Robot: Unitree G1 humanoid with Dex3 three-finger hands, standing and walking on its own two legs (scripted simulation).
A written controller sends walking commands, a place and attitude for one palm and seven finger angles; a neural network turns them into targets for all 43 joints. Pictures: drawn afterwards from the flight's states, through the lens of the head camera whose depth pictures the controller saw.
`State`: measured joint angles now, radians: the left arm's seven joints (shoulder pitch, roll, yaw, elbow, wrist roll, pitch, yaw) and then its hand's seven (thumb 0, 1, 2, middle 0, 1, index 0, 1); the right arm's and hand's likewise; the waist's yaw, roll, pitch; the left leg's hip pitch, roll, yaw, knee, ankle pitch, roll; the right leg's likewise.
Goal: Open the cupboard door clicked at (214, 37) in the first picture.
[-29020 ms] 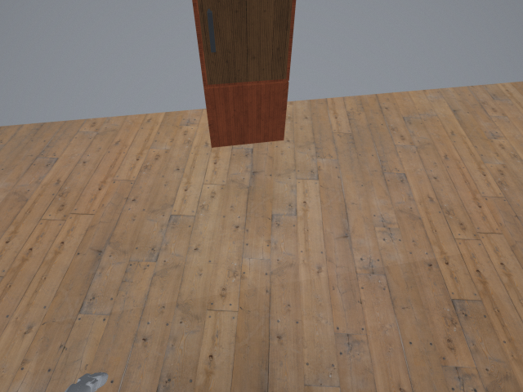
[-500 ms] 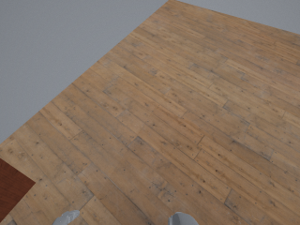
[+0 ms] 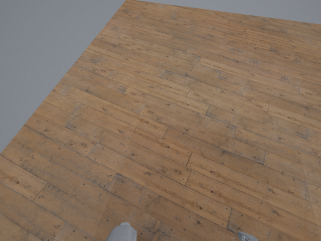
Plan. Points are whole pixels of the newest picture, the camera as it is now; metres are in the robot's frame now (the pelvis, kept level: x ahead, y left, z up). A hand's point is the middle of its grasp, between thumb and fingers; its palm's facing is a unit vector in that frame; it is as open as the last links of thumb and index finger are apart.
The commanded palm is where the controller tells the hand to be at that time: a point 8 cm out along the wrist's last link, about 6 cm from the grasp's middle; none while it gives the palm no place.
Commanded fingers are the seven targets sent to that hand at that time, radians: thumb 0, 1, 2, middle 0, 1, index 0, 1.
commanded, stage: walk to a spot facing it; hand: left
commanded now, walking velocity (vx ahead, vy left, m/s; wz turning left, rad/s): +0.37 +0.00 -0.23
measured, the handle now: out of the picture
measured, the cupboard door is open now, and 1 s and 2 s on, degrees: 43 43 43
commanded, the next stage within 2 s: turn to face it in 0.62 s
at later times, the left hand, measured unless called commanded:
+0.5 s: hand (125, 161) +0.38 +0.15 -0.17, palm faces -0.20 -0.95 -0.24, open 7.4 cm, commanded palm none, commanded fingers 0.00 0.90 0.90 -0.20 -0.30 -0.20 -0.30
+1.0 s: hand (133, 145) +0.46 +0.13 -0.19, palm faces -0.03 -0.98 -0.18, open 7.3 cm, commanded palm none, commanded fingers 0.00 0.90 0.90 -0.20 -0.30 -0.20 -0.30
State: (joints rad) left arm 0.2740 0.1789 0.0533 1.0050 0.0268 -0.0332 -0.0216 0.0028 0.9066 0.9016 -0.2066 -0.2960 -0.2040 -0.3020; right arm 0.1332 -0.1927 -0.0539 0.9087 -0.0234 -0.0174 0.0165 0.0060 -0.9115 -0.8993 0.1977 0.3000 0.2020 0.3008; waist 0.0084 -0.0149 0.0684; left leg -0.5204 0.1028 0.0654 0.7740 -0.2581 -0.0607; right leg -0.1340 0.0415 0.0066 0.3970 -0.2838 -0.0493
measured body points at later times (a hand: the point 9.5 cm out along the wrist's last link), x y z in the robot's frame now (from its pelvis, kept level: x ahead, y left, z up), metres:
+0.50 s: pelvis +0.22 -0.03 -0.02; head +0.26 -0.05 +0.43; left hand +0.39 +0.20 -0.15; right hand +0.10 -0.25 -0.17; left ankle +0.14 +0.13 -0.74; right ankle +0.28 -0.15 -0.75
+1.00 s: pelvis +0.41 -0.05 -0.01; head +0.45 -0.03 +0.43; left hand +0.46 +0.19 -0.18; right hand +0.46 -0.28 -0.16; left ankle +0.48 +0.04 -0.74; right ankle +0.32 -0.17 -0.68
